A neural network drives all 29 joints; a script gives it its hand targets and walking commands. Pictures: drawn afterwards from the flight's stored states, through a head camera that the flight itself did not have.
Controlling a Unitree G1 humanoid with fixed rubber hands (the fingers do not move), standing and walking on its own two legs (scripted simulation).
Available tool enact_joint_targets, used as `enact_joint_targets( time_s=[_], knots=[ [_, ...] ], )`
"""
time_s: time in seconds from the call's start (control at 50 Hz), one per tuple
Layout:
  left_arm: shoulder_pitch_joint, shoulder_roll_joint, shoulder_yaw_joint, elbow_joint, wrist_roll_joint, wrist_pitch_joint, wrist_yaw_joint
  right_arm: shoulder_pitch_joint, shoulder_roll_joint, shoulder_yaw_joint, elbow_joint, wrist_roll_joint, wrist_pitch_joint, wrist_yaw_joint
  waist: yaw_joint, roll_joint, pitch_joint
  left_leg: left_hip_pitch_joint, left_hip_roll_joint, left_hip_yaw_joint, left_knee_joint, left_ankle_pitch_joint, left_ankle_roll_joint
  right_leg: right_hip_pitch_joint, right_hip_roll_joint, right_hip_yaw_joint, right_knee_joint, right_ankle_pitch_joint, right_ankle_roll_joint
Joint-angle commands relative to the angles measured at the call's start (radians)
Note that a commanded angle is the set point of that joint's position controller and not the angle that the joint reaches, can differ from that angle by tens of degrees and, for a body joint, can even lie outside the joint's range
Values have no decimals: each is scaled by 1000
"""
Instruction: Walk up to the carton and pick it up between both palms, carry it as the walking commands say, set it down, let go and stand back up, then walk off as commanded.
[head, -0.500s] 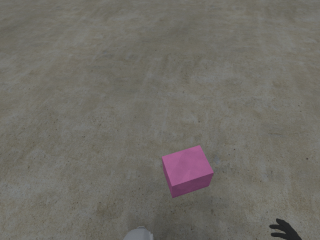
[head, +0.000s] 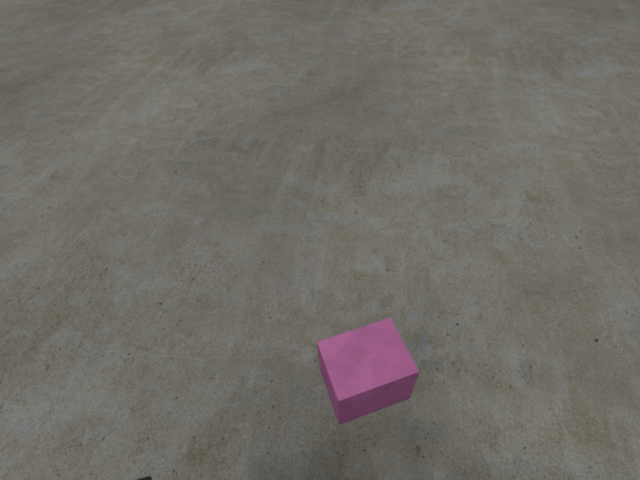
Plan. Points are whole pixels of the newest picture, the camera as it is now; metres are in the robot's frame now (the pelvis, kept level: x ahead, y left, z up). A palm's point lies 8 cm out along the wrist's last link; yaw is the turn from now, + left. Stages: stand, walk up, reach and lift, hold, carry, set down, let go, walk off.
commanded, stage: walk up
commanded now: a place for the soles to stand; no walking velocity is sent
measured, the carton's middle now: (365, 371) +0.55 -0.07 -0.67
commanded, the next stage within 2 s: none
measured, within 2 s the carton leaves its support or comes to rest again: neither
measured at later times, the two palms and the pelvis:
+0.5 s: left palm out of the picture +0.10 +0.30 -0.11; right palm out of the picture +0.10 -0.30 -0.11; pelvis +0.01 +0.00 +0.00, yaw +1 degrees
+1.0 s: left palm out of the picture +0.09 +0.23 -0.16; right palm out of the picture +0.16 -0.43 -0.11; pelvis +0.08 -0.09 -0.04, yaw +9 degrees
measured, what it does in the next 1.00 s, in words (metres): steps to the right: right foot, then left foot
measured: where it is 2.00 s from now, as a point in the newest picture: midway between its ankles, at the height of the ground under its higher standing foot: outside the picture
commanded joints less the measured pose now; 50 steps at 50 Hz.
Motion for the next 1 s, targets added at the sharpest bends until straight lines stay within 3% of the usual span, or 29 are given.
enact_joint_targets(
  time_s=[0.0,0.2,0.38,0.4,0.42,0.44,0.46,0.48,0.54,0.58,0.6,0.62,0.64,0.66,0.68,0.7,0.72,0.74,0.78,0.8,0.82,0.84,0.86,0.88,0.9,0.92,0.94,0.96,0.98],
  knots=[
    [-52,230,43,-48,-1,-15,9,-98,-216,-32,-61,2,-23,-10,10,0,-136,136,124,-111,-137,194,65,-36,-103,76,-183,233,-42],
    [-53,214,41,-34,6,-14,7,-88,-212,-41,-59,-3,-18,-9,4,7,-110,172,109,-95,-180,191,49,-25,-109,66,-248,252,-37],
    [-42,216,43,-49,7,-13,8,-83,-201,-48,-67,-1,-14,-10,3,-8,-121,204,106,-84,-178,271,44,-13,-116,57,-248,311,-32],
    [-83,290,119,-178,56,19,-37,169,-350,-116,-65,-11,-17,-34,-63,-47,-92,237,139,-197,-151,6,134,-171,-45,-31,-24,-43,-50],
    [-118,265,124,-222,64,37,-55,272,-401,-136,-42,-22,-20,-41,-106,36,-68,329,256,-437,-256,-228,219,-395,0,-4,170,-249,-55],
    [-105,263,133,-259,72,44,-67,295,-420,-153,-70,-30,-34,-49,-97,54,-71,322,348,-606,-315,-350,284,-505,-33,112,365,-245,-47],
    [-66,269,140,-285,66,43,-75,265,-419,-162,-121,-23,-48,-55,-67,11,-98,303,365,-604,-308,-355,300,-532,-68,163,442,-188,-42],
    [-28,267,149,-297,59,40,-82,219,-394,-162,-164,-25,-61,-58,-34,-4,-103,268,348,-561,-286,-318,292,-537,-88,180,474,-154,-35],
    [90,278,164,-313,49,43,-105,143,-382,-174,-264,-35,-71,-61,23,113,-137,48,285,-400,-249,-309,233,-381,-113,165,389,-192,-29],
    [161,275,175,-333,44,51,-118,106,-392,-177,-308,-42,-66,-63,61,171,-102,-146,284,-360,-215,-304,222,-226,-110,153,282,-181,-51],
    [221,268,180,-325,43,56,-119,81,-382,-170,-323,-46,-61,-62,102,138,-101,-265,249,-308,-173,-312,202,-83,-84,111,189,-121,-74],
    [369,290,200,-291,45,56,-115,37,-343,-159,-341,-46,-51,-61,185,23,-117,-482,162,-198,-4,-395,133,171,-39,101,91,-92,-94],
    [439,374,223,-284,61,51,-105,61,-222,-123,-345,-39,-40,-65,217,-380,-42,-647,-72,17,450,-499,60,114,-178,363,-260,-494,-122],
    [239,421,223,-387,64,45,-98,80,-214,-114,-354,-17,-34,-86,159,-407,53,-668,-124,-52,695,-421,19,-161,-349,681,-430,-733,-212],
    [124,378,206,-443,54,38,-91,102,-291,-124,-330,-16,-46,-88,81,-235,106,-535,-56,-112,725,-327,37,-251,-331,614,-388,-621,-242],
    [146,356,198,-456,50,37,-84,194,-299,-129,-302,-10,-56,-74,57,-179,72,-497,-37,-75,676,-293,39,-208,-292,516,-318,-524,-230],
    [134,354,200,-464,52,38,-78,237,-306,-132,-292,-6,-60,-65,37,-193,73,-470,-1,-58,604,-288,43,-226,-274,449,-281,-512,-245],
    [125,342,199,-477,53,35,-73,295,-326,-139,-270,2,-64,-58,22,-207,70,-439,23,-37,526,-259,31,-212,-257,390,-252,-460,-235],
    [154,332,194,-493,60,32,-71,307,-309,-137,-279,1,-70,-50,34,-205,52,-305,8,11,395,-258,33,-255,-265,329,-211,-264,-245],
    [136,335,191,-502,58,34,-69,323,-311,-142,-291,3,-75,-52,21,-229,45,-209,5,14,323,-242,48,-312,-268,289,-171,-206,-239],
    [119,320,186,-517,56,37,-68,373,-313,-148,-284,-2,-81,-56,-10,-195,25,-69,-15,27,235,-185,56,-381,-242,233,-91,-163,-219],
    [102,295,171,-529,53,44,-69,471,-312,-152,-263,-14,-89,-64,-71,-133,-27,138,-58,30,126,-120,65,-488,-189,149,70,-94,-186],
    [127,230,148,-539,51,39,-66,594,-366,-176,-247,-23,-98,-80,-137,30,-100,330,6,-144,20,-241,76,-598,-111,66,374,9,-134],
    [177,159,124,-571,42,35,-64,627,-475,-195,-270,-39,-103,-96,-119,309,-143,386,317,-696,-229,-364,154,-758,28,26,650,-206,-60],
    [160,307,166,-560,54,56,-60,544,-493,-193,-314,-7,-94,-103,-95,72,-133,261,423,-893,-287,-538,248,-709,-16,170,721,-210,-44],
    [171,358,183,-556,49,68,-64,459,-463,-185,-340,5,-95,-107,-47,-30,-73,160,398,-789,-236,-534,250,-685,-34,196,749,-169,-41],
    [194,334,180,-542,48,67,-65,392,-444,-172,-352,-6,-98,-109,-15,14,-27,88,380,-690,-167,-393,284,-681,-64,205,772,-150,-28],
    [218,324,182,-521,56,68,-65,367,-421,-161,-355,-17,-98,-109,3,42,-8,30,350,-628,-129,-335,285,-660,-67,232,779,-169,-22],
    [256,328,185,-498,63,67,-68,345,-410,-158,-368,-14,-101,-108,13,83,12,-52,316,-524,-100,-257,270,-601,-86,209,735,-146,-24]
  ],
)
